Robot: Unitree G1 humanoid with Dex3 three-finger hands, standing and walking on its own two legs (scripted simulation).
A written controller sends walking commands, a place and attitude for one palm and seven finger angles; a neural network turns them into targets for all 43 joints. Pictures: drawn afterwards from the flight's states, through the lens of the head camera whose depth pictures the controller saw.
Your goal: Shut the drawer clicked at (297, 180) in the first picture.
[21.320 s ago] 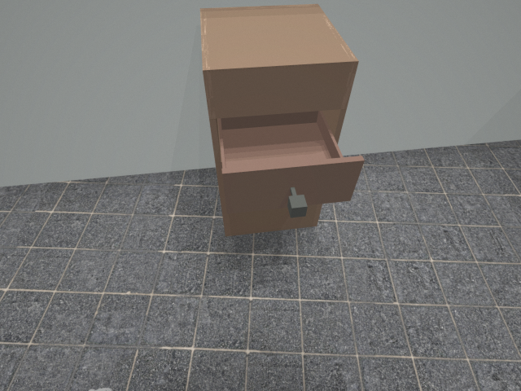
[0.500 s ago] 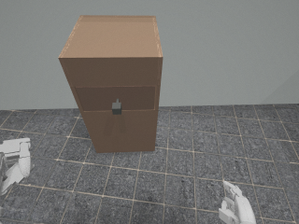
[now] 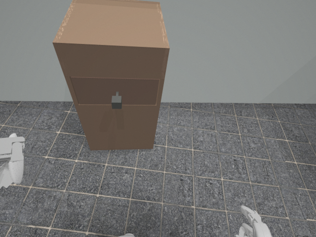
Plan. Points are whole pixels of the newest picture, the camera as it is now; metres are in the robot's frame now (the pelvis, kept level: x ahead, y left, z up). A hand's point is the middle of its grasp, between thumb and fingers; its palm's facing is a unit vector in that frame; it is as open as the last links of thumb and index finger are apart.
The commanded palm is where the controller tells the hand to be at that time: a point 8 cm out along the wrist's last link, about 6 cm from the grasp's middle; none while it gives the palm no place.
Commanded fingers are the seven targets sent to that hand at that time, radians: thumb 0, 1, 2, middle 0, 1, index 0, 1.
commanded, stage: step back with the hand held close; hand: left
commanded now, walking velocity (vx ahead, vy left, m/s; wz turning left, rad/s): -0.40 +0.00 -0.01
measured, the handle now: (117, 99) +0.71 +0.18 -0.20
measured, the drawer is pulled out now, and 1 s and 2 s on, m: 0.00 0.00 0.00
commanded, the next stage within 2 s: stop stepping back and stand still in 0.28 s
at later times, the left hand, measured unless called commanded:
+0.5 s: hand out of the picture +0.04 +0.17 +0.21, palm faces +0.15 -0.75 -0.64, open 3.2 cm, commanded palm -0.01 +0.23 +0.19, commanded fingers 0.00 0.90 0.90 -1.40 -1.60 -1.40 -1.60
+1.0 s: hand out of the picture -0.02 +0.20 +0.20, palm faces +0.39 -0.76 -0.52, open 3.2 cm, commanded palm -0.08 +0.25 +0.19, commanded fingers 0.00 0.90 0.90 -1.40 -1.60 -1.40 -1.60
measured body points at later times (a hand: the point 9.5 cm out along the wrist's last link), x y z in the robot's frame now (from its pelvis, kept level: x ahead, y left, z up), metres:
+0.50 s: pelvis -0.16 -0.05 +0.00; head -0.10 -0.03 +0.45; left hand +0.02 +0.21 +0.24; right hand +0.00 -0.28 -0.09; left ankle -0.03 +0.07 -0.67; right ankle -0.23 -0.13 -0.73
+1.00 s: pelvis -0.21 -0.04 -0.01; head -0.21 -0.03 +0.44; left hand -0.05 +0.24 +0.23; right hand -0.03 -0.25 -0.08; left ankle -0.25 +0.11 -0.71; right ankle -0.17 -0.12 -0.73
